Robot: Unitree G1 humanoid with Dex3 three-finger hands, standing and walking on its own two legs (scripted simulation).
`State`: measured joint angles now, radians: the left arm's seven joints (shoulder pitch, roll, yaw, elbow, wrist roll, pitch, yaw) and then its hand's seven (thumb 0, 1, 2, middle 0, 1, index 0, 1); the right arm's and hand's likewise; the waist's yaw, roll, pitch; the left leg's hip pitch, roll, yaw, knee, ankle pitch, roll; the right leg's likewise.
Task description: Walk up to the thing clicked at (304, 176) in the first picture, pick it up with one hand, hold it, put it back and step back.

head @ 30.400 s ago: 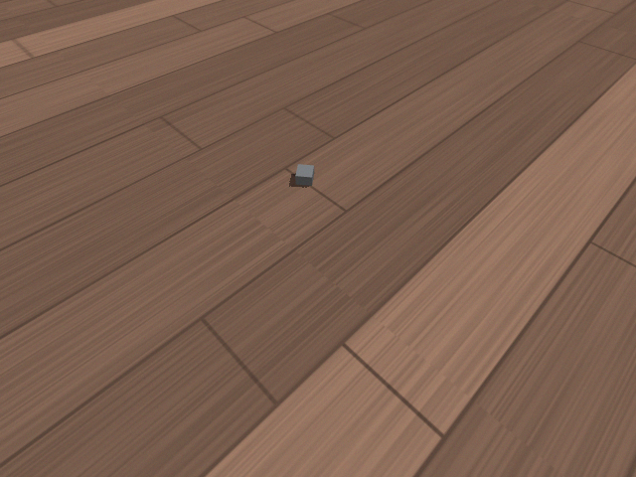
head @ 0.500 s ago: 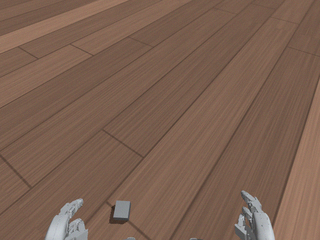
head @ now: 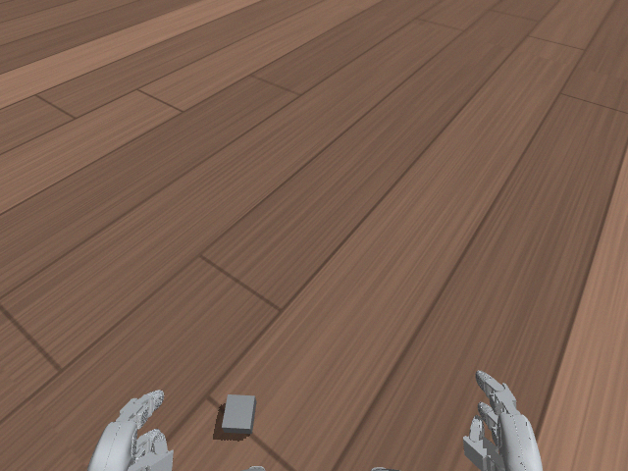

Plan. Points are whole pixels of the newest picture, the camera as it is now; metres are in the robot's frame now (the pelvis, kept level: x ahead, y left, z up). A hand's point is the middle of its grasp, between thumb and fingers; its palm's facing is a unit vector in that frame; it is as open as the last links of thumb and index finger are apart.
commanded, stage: home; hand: left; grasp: from above
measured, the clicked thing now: (239, 414) +0.40 +0.20 -0.69
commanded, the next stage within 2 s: stand in 0.90 s
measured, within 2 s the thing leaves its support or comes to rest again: neither
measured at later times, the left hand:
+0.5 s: hand (165, 453) +0.17 +0.18 -0.05, palm faces +0.04 -0.98 -0.20, open 7.4 cm
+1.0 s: hand (164, 452) +0.17 +0.19 -0.05, palm faces +0.04 -0.98 -0.20, open 7.4 cm
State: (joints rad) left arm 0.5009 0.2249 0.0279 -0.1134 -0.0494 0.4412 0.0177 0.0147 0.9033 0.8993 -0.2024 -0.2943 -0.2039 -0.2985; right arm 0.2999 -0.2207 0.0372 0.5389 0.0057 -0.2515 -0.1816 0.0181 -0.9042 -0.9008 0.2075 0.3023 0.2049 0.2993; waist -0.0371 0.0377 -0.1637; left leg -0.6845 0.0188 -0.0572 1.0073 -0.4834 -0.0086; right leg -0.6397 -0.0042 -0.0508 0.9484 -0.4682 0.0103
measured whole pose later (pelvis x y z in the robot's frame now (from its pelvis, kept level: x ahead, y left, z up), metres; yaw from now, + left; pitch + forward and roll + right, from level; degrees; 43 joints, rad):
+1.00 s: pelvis +0.01 +0.01 +0.00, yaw +0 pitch +10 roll -3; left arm 0.51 0.23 0.03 -0.15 -0.05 0.45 0.03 0.01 0.90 0.90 -0.20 -0.29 -0.20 -0.30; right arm 0.30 -0.22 0.03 0.53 0.01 -0.23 -0.18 0.02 -0.90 -0.90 0.21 0.30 0.21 0.30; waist -0.04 0.04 -0.17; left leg -0.69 0.02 -0.05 1.02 -0.50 0.00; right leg -0.64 -0.01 -0.05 0.95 -0.48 0.02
